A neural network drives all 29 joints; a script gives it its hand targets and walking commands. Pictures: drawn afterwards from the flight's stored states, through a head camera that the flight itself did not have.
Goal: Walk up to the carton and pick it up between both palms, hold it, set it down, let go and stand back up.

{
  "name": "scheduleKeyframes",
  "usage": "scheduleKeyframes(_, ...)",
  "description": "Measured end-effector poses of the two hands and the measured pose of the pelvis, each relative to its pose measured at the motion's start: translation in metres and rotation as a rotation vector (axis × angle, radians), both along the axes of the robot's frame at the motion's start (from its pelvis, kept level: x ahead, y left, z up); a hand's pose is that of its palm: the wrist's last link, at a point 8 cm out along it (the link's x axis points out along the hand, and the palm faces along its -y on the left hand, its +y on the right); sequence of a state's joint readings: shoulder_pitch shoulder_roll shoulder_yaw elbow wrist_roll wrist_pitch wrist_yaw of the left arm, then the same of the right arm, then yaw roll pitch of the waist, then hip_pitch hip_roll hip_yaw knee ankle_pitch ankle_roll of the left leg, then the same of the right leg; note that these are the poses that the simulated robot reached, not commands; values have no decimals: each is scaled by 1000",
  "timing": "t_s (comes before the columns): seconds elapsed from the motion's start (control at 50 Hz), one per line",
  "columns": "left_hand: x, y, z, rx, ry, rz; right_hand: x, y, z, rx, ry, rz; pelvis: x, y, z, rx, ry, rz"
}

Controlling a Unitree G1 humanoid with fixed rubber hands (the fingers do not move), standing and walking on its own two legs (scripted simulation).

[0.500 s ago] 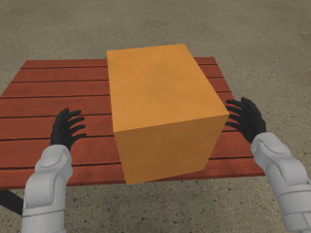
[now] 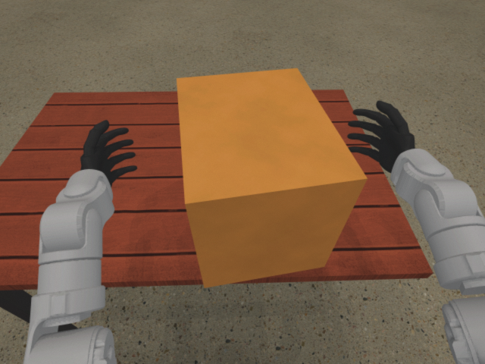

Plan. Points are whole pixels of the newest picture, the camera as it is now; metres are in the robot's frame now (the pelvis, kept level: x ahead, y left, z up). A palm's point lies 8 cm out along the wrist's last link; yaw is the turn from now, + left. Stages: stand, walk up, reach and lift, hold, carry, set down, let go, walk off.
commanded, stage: reach and lift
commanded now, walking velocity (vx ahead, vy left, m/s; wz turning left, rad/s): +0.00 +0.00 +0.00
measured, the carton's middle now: (252, 174) +0.45 +0.04 +0.05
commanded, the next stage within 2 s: none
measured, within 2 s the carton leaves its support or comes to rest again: neither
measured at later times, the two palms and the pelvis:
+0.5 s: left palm (97, 146) +0.38 +0.28 +0.17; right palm (379, 118) +0.47 -0.16 +0.19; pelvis +0.00 +0.00 +0.00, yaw +1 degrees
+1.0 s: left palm (123, 185) +0.38 +0.26 +0.08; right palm (353, 161) +0.46 -0.14 +0.10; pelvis +0.01 +0.01 +0.00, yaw +1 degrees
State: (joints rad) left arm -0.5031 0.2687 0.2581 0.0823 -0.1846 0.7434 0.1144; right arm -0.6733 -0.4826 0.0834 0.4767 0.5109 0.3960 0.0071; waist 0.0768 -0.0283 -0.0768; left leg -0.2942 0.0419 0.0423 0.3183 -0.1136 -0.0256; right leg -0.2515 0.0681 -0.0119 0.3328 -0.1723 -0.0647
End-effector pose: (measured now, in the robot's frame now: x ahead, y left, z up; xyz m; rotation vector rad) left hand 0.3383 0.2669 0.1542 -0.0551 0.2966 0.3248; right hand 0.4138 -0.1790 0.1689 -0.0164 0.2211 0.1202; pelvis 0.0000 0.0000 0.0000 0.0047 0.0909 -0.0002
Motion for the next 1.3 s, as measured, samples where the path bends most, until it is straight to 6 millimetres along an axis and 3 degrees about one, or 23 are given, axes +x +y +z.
scheduleKeyframes(0.3, 30, 10, 26, 18, 5, 0, 39, 12, 30, 14, 8, -5, 1, 4, -1, -8, 29, 12)
scheduleKeyframes(0.44, 40, 13, 26, 28, 17, -4, 53, 18, 31, 17, 24, -11, 3, 5, -1, -11, 38, 19)
scheduleKeyframes(0.52, 41, 13, 12, 28, 31, -9, 55, 21, 17, 8, 44, -13, 5, 5, 0, -12, 35, 24)
scheduleKeyframes(0.7, 27, 9, -44, 13, 63, -8, 43, 29, -40, -10, 71, -12, 8, 6, -1, -14, 48, 35)
scheduleKeyframes(0.78, 25, 5, -58, 19, 55, -5, 41, 32, -55, -2, 58, -13, 8, 6, -2, -17, 74, 36)
scheduleKeyframes(1.0, 37, -4, -70, 47, 18, -16, 45, 37, -68, -24, 40, -20, 7, 6, -3, -14, 102, 26)
scheduleKeyframes(1.16, 34, -10, -92, 42, 0, -21, 42, 36, -76, -50, 27, -22, 9, 4, -4, -14, 117, 20)
scheduleKeyframes(1.3, 35, -16, -96, 35, -15, -25, 42, 36, -77, -47, 28, -24, 7, 3, -5, -16, 136, 16)
